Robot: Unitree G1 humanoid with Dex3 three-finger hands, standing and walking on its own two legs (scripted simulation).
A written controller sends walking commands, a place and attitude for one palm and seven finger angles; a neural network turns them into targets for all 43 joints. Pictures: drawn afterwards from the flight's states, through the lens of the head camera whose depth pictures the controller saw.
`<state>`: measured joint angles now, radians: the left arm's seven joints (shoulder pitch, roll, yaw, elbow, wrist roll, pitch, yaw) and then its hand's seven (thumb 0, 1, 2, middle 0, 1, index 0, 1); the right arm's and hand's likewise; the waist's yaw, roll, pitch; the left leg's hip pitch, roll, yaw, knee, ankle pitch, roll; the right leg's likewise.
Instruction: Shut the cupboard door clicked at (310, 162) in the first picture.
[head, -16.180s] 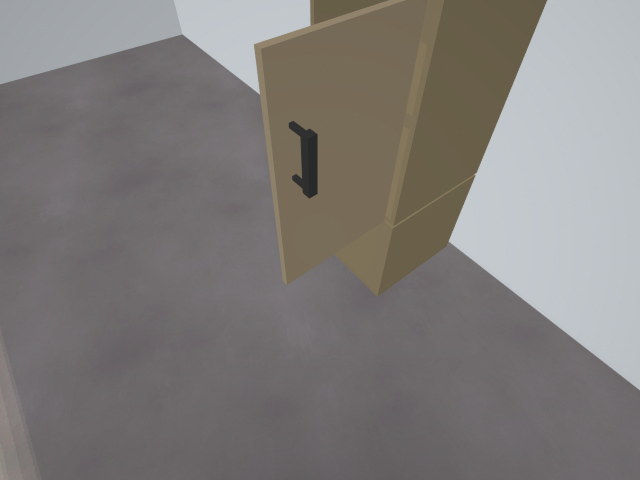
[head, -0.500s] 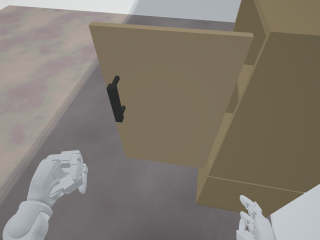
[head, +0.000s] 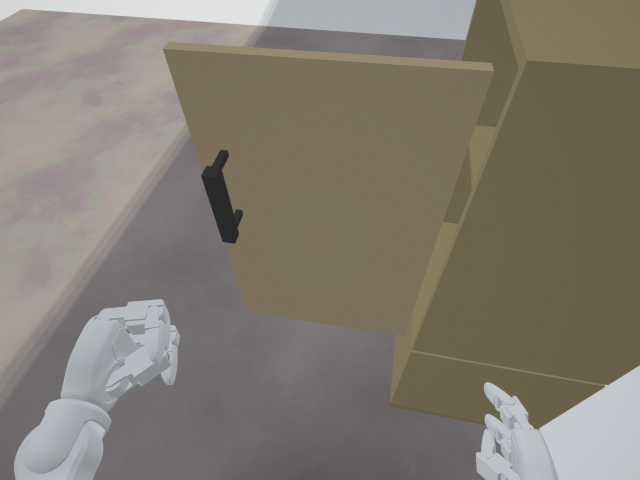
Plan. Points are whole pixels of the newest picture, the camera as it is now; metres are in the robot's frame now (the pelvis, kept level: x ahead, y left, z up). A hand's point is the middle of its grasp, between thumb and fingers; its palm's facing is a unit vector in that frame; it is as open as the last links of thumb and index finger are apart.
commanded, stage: bring the fist close to the handle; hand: left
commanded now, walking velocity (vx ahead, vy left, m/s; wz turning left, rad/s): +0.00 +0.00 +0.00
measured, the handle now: (226, 198) +0.47 +0.17 +0.08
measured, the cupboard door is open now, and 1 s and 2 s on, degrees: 92 91 81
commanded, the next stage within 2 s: push the door shut along its arc in 1.28 s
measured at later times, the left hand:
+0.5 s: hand (211, 284) +0.32 +0.16 +0.08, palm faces -0.11 -0.99 -0.05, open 3.1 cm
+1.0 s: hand (239, 237) +0.40 +0.14 +0.08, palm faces -0.10 -0.99 -0.03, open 3.1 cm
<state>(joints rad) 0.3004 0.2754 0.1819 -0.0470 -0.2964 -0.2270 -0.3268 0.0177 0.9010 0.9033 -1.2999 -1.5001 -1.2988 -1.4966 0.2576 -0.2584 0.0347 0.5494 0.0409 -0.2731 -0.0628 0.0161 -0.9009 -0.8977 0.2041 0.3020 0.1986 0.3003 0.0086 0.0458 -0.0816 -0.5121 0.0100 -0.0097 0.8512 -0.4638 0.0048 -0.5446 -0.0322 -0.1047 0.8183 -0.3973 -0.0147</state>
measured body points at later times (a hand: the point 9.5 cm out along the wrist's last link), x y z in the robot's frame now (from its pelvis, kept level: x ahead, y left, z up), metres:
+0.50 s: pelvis +0.01 +0.00 +0.00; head +0.05 -0.02 +0.45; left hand +0.32 +0.21 +0.09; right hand +0.15 -0.25 -0.09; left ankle -0.02 +0.12 -0.70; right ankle +0.01 -0.11 -0.70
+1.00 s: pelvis +0.01 +0.00 +0.01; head +0.06 -0.01 +0.45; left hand +0.40 +0.19 +0.09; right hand +0.11 -0.26 -0.11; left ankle -0.02 +0.12 -0.70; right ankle +0.01 -0.11 -0.70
